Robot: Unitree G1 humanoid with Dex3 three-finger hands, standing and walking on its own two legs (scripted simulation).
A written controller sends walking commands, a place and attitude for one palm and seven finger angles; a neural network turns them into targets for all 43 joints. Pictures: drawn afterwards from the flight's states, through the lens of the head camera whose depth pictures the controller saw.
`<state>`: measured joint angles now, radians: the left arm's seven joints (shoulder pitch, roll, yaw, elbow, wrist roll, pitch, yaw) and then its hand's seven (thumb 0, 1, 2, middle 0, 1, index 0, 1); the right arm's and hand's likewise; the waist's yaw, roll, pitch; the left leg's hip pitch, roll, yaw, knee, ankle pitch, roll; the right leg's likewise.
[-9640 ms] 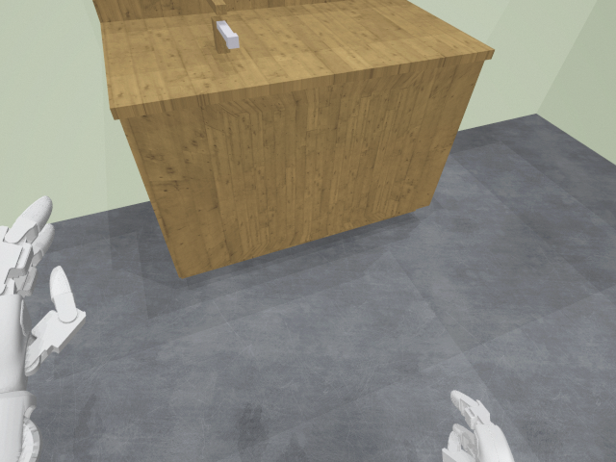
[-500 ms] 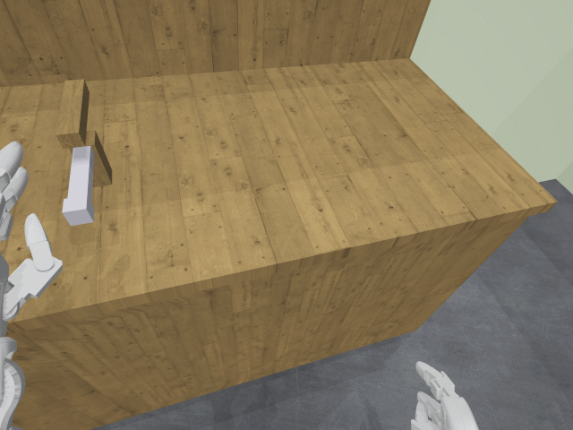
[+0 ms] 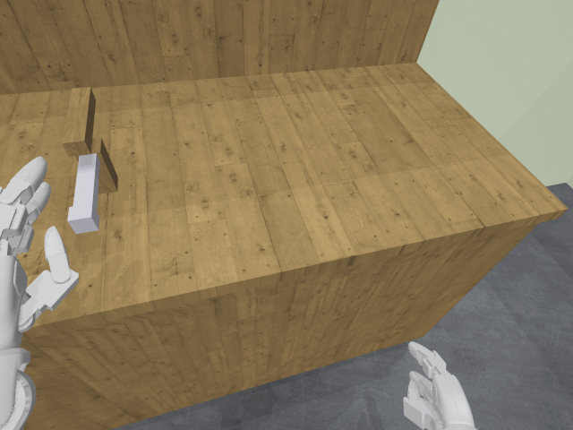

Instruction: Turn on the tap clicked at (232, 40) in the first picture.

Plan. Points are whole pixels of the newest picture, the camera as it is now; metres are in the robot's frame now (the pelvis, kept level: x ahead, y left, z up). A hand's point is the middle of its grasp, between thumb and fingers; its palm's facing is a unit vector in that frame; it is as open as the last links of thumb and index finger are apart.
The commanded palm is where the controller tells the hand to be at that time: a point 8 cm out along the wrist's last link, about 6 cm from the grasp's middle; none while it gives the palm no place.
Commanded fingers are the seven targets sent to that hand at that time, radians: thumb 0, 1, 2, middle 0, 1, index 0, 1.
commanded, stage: look again from close up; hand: left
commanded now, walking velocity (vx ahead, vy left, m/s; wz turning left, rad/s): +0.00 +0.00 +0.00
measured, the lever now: (84, 218) +0.33 +0.31 +0.10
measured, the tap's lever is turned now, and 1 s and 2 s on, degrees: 0 0 0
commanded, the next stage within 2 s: turn the palm inward beside the body in 0.26 s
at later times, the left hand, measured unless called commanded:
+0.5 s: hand (49, 228) +0.24 +0.27 +0.20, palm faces +0.45 -0.83 -0.33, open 7.4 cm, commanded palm +0.16 +0.27 +0.17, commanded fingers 0.00 0.90 0.90 -0.20 -0.30 -0.20 -0.30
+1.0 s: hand (127, 294) +0.22 +0.20 +0.14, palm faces +0.44 -0.83 -0.34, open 7.4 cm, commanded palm +0.15 +0.24 +0.16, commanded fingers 0.00 0.90 0.90 -0.20 -0.30 -0.20 -0.30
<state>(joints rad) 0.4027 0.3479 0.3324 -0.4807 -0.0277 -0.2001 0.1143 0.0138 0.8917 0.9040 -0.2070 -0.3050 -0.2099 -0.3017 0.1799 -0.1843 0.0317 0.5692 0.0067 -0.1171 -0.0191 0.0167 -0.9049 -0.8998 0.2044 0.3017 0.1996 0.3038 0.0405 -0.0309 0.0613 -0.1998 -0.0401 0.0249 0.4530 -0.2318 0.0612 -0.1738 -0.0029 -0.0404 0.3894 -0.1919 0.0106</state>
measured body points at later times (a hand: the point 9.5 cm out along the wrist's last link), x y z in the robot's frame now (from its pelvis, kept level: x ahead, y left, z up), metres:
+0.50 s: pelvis -0.01 -0.02 +0.00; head +0.00 -0.01 +0.45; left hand +0.21 +0.31 +0.22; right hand +0.17 -0.23 -0.08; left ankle +0.01 +0.07 -0.74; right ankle +0.01 -0.13 -0.74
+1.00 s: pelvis +0.00 -0.08 -0.02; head +0.00 -0.11 +0.43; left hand +0.19 +0.24 +0.16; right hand +0.21 -0.28 -0.11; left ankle +0.01 +0.07 -0.74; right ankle +0.01 -0.13 -0.74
